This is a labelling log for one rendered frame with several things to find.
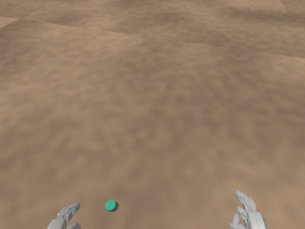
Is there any left robot hand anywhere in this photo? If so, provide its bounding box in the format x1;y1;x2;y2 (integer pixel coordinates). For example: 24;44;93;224
47;202;81;229

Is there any tin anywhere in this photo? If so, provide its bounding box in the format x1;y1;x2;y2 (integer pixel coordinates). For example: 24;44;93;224
105;200;116;212

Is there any right robot hand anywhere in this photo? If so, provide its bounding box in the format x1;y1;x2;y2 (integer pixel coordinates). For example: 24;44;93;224
230;190;267;229

